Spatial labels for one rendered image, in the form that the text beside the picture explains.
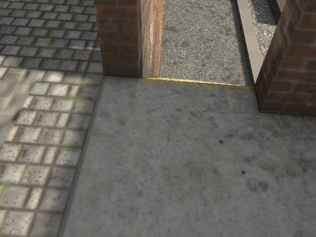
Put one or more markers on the stairs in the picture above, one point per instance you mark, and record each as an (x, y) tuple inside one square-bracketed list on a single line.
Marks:
[(187, 80)]

